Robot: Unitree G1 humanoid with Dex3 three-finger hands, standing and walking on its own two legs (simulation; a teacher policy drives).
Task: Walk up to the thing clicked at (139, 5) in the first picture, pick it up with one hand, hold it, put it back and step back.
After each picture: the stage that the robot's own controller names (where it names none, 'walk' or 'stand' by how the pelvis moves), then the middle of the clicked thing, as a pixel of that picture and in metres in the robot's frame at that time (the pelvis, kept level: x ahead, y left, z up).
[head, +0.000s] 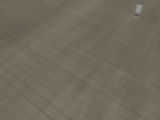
stand; (138, 9) +2.06 -0.71 -0.65
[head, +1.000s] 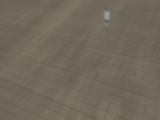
walk; (106, 15) +2.01 -0.12 -0.63
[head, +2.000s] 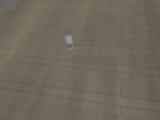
walk; (68, 39) +1.39 +0.30 -0.65
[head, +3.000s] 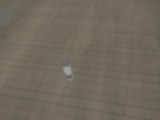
walk; (67, 69) +0.95 +0.28 -0.65
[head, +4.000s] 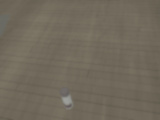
walk; (66, 98) +0.65 +0.25 -0.65
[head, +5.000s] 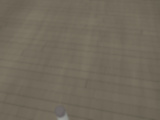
stand; (62, 116) +0.44 +0.22 -0.63
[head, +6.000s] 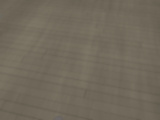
stand; out of the picture +0.41 +0.20 -0.66
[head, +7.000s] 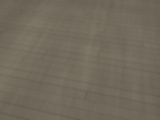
stand; out of the picture +0.37 +0.20 -0.66
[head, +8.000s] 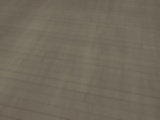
stand; out of the picture +0.38 +0.21 -0.66
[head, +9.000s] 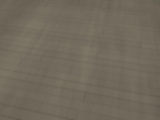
stand; out of the picture +0.37 +0.21 -0.66
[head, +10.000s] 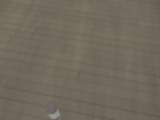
go down; (53, 112) +0.40 +0.21 -0.62
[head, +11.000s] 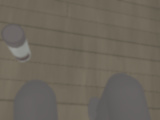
go down; (18, 46) +0.47 +0.23 -0.23
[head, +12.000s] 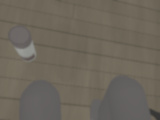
close in; (24, 46) +0.47 +0.22 -0.25
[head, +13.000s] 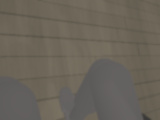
close in; out of the picture +0.46 +0.27 -0.17
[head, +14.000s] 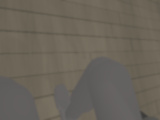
close; out of the picture +0.45 +0.28 -0.17
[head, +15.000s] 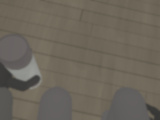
lift; (24, 67) +0.35 +0.22 -0.02
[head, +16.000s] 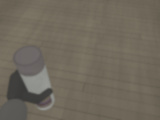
hold; (38, 82) +0.32 +0.17 +0.07
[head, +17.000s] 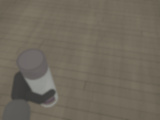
hold; (41, 82) +0.32 +0.16 +0.06
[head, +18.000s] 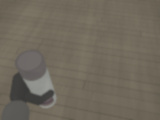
hold; (40, 83) +0.32 +0.17 +0.05
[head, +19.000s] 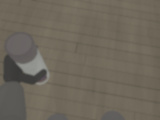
crouch; (32, 63) +0.40 +0.18 -0.01
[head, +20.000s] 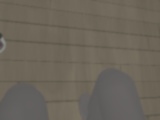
lower; out of the picture +0.49 +0.25 -0.10
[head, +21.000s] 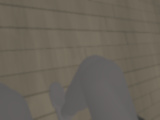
lower; out of the picture +0.47 +0.28 -0.18
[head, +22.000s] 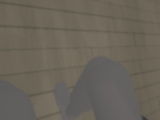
lower; out of the picture +0.46 +0.29 -0.17
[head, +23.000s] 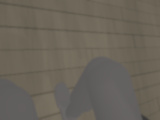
lower; out of the picture +0.46 +0.29 -0.17
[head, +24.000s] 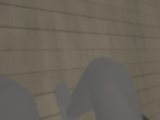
lower; out of the picture +0.45 +0.28 -0.17
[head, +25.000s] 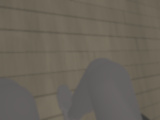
open; out of the picture +0.45 +0.28 -0.17
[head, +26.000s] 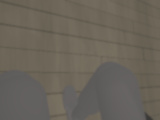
stand; out of the picture +0.45 +0.27 -0.18
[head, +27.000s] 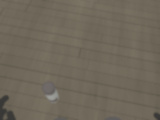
stand; (51, 93) +0.42 +0.20 -0.49
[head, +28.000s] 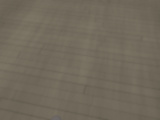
stand; out of the picture +0.39 +0.19 -0.60
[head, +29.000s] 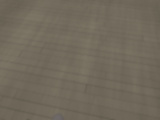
stand; out of the picture +0.40 +0.18 -0.60
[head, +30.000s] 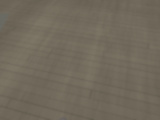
stand; out of the picture +0.40 +0.17 -0.64
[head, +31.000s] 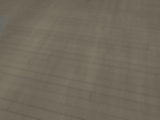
stand; out of the picture +0.39 +0.19 -0.66
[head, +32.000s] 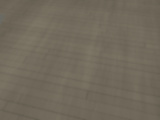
stand; out of the picture +0.38 +0.20 -0.66
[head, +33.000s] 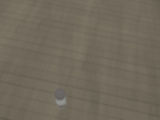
walk; (60, 99) +0.47 +0.14 -0.65
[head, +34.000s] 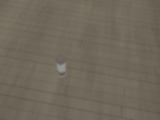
walk; (61, 66) +0.77 +0.21 -0.64
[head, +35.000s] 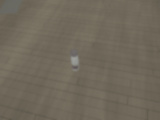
stand; (74, 60) +1.04 +0.20 -0.64
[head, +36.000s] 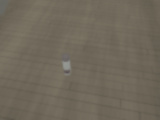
stand; (66, 64) +1.00 +0.21 -0.66
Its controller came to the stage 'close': yes
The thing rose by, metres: 0.68
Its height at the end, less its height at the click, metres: +0.00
